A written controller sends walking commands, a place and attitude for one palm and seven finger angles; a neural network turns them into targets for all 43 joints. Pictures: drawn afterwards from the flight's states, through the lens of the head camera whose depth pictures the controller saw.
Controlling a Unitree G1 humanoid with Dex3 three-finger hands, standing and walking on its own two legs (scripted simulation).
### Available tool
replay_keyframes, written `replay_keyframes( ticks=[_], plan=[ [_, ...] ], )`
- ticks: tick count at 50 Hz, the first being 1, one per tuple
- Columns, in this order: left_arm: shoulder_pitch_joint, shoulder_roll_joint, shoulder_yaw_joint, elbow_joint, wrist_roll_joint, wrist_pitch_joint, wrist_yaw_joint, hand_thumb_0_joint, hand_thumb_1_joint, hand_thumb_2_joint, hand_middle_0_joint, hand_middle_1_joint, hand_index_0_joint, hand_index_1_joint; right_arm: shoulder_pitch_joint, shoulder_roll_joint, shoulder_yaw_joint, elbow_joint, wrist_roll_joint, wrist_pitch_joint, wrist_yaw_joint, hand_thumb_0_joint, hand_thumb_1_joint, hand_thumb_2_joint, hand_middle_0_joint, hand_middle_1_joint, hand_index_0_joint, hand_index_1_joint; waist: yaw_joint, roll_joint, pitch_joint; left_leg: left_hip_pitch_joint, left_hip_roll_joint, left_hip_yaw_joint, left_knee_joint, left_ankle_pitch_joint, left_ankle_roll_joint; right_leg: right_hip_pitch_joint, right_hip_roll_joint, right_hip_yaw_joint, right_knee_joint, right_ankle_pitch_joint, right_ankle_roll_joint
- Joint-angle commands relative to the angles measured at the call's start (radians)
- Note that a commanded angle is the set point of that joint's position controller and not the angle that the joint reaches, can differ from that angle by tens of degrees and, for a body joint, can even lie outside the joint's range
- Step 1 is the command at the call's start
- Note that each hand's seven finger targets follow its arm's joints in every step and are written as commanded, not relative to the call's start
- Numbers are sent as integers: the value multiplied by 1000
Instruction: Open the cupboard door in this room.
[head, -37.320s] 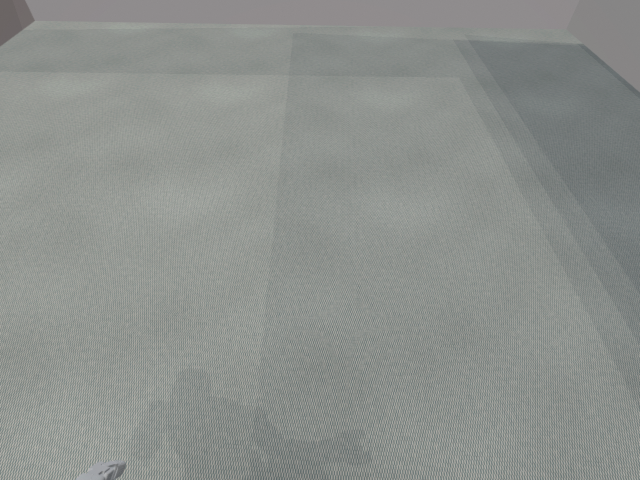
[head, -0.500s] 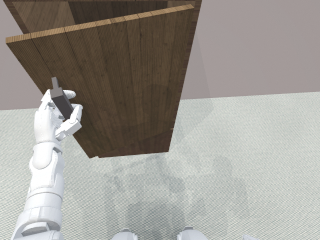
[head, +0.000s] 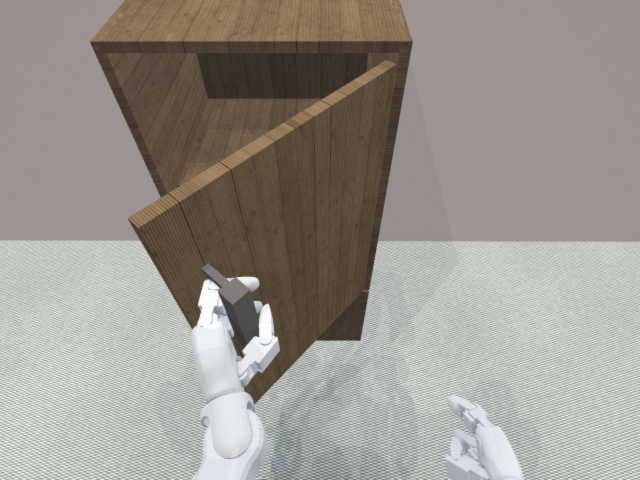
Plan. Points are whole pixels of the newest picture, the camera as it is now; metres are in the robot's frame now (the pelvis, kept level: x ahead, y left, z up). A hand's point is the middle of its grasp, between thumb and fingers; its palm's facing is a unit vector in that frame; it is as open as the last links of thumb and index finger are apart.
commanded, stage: open thumb and fingers to let go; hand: left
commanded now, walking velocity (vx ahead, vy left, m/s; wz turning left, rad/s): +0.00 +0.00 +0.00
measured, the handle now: (232, 309) +0.32 +0.13 +0.05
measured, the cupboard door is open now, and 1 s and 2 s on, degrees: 48 49 49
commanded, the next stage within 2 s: slide the hand sideways off the handle in 0.84 s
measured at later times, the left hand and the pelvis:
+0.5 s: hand (269, 333) +0.28 +0.08 +0.05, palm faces +0.42 -0.91 -0.03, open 11.8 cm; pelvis -0.01 -0.03 +0.00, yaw +2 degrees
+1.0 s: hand (265, 339) +0.28 +0.08 +0.05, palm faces +0.30 -0.95 -0.03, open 14.9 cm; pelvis -0.01 +0.00 -0.01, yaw +1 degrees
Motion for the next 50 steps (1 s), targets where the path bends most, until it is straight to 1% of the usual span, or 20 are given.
replay_keyframes(
  ticks=[1, 3, 4, 6, 8, 11, 21, 23, 26, 27, 29, 32, 34, 36, 41, 42, 47, 48, 49, 50],
  plan=[
    [-266, -57, -18, -204, 50, -49, 62, 0, 900, 900, -400, -1350, -400, -1350, -84, -89, -30, -114, -7, -58, -21, 0, -900, -900, 200, 300, 200, 300, -17, -54, -144, 31, -47, -17, -72, 202, 27, 102, 0, 58, -146, 252, 16],
    [-248, -38, 21, -160, 43, -53, 71, 0, 760, 840, -390, -1335, -390, -1335, -84, -86, -35, -102, -10, -63, -30, 0, -900, -900, 200, 300, 200, 300, 0, -88, -169, 16, -54, -15, -64, 190, 25, 122, -7, 79, -159, 238, 20],
    [-254, -38, 15, -164, 41, -54, 66, 0, 690, 810, -385, -1327, -385, -1327, -77, -86, -38, -99, -8, -66, -32, 0, -900, -900, 200, 300, 200, 300, -6, -123, -181, 13, -53, -17, -62, 193, 26, 136, -10, 89, -169, 250, 25],
    [-237, -38, 20, -166, 23, -56, 52, 0, 550, 750, -375, -1313, -375, -1313, -75, -86, -41, -98, -7, -70, -36, 0, -900, -900, 200, 300, 200, 300, 0, -116, -209, 11, -57, -10, -56, 198, 26, 166, -24, 111, -177, 298, 36],
    [-228, -12, 44, -170, 10, -61, 39, 0, 410, 690, -365, -1298, -365, -1298, -66, -86, -43, -94, -5, -68, -41, 0, -900, -900, 200, 300, 200, 300, 7, -140, -233, -2, -58, -13, -57, 208, 24, 213, -36, 136, -182, 352, 45],
    [-257, -9, 37, -168, 10, -72, 19, 0, 200, 600, -350, -1275, -350, -1275, -62, -89, -46, -87, -3, -67, -43, 0, -900, -900, 200, 300, 200, 300, -7, -132, -217, -7, -56, -14, -55, 203, 25, 211, -46, 149, -188, 356, 51],
    [-261, 17, 78, -140, -23, -106, -6, 0, -500, 300, -300, -1200, -300, -1200, -59, -95, -52, -85, 1, -72, -45, 0, -900, -900, 200, 300, 200, 300, 1, -144, -217, -28, -57, -17, -54, 183, 25, 222, -58, 177, -204, 332, 58],
    [-248, 32, 97, -129, -29, -107, -6, 0, -500, 300, -300, -1200, -300, -1200, -59, -96, -52, -86, 2, -69, -46, 0, -900, -900, 200, 300, 200, 300, 6, -148, -214, -32, -57, -16, -58, 178, 25, 226, -58, 178, -206, 322, 57],
    [-258, 40, 114, -121, -33, -113, -7, 0, -500, 300, -275, -1050, -275, -1050, -61, -95, -54, -82, 5, -65, -47, 0, -900, -900, 200, 300, 200, 300, 9, -140, -208, -29, -57, -15, -60, 178, 25, 225, -58, 180, -211, 306, 54],
    [-247, 26, 98, -125, -30, -114, -7, 0, -500, 300, -267, -1000, -267, -1000, -64, -95, -54, -87, 5, -64, -45, 0, -900, -900, 200, 300, 200, 300, 13, -113, -210, -18, -58, -11, -65, 181, 25, 214, -51, 166, -203, 297, 48],
    [-263, 10, 79, -106, -23, -109, -2, 0, -500, 300, -250, -900, -250, -900, -58, -98, -53, -89, 5, -64, -41, 0, -900, -900, 200, 300, 200, 300, 3, -128, -186, -9, -55, -14, -71, 183, 27, 184, -39, 137, -197, 276, 41],
    [-263, 0, 75, -116, -18, -110, 10, 0, -500, 300, -225, -750, -225, -750, -58, -98, -54, -95, 1, -65, -37, 0, -900, -900, 200, 300, 200, 300, 11, -111, -216, 6, -56, -9, -70, 200, 28, 182, -30, 117, -174, 296, 36],
    [-271, 1, 69, -91, -7, -103, 17, 0, -500, 300, -208, -650, -208, -650, -56, -101, -53, -96, 0, -63, -39, 0, -900, -900, 200, 300, 200, 300, 3, -139, -200, 2, -53, -12, -71, 197, 30, 167, -24, 107, -172, 282, 35],
    [-299, -10, 60, -98, -1, -102, 24, 0, -500, 300, -192, -550, -192, -550, -60, -99, -53, -98, -1, -63, -37, 0, -900, -900, 200, 300, 200, 300, 4, -102, -192, 9, -54, -8, -73, 192, 31, 148, -20, 97, -167, 257, 29],
    [-283, -33, 41, -113, 6, -86, 34, 0, -500, 300, -150, -300, -150, -300, -56, -98, -51, -108, -1, -61, -34, 0, -900, -900, 200, 300, 200, 300, 9, -105, -216, 27, -50, -13, -79, 218, 29, 145, -6, 67, -142, 273, 20],
    [-272, -32, 43, -118, 8, -84, 36, 0, -500, 300, -150, -300, -150, -300, -59, -97, -50, -109, 0, -59, -34, 0, -900, -900, 200, 300, 200, 300, 13, -85, -211, 29, -49, -13, -83, 223, 27, 144, -3, 63, -138, 272, 16],
    [-295, -56, 22, -117, 13, -62, 50, 0, -500, 300, -150, -300, -150, -300, -68, -96, -45, -113, -2, -57, -33, 0, -900, -900, 200, 300, 200, 300, 8, -88, -196, 28, -47, -19, -84, 206, 26, 115, 4, 48, -131, 233, 14],
    [-291, 59, -154, -118, 113, -99, -165, 0, -500, 300, -150, -300, -150, -300, -9, -136, -39, -85, 4, -59, -31, 0, -900, -900, 200, 300, 200, 300, -73, -135, -142, 30, -47, -16, -56, 206, 45, 59, -2, 76, -117, 297, 18],
    [-353, 147, -58, -173, 74, -137, -284, 0, -500, 300, -150, -300, -150, -300, 1, -139, -51, -105, 13, -55, -37, 0, -900, -900, 200, 300, 200, 300, -49, -91, -211, 24, -48, -16, -46, 223, 50, 93, -9, 83, -100, 334, 8],
    [-346, 174, -53, -193, 52, -163, -376, 0, -500, 300, -150, -300, -150, -300, -11, -136, -49, -118, 18, -59, -45, 0, -900, -900, 200, 300, 200, 300, -33, -60, -233, 32, -50, -12, -44, 221, 51, 112, -11, 92, -92, 342, 8]
  ],
)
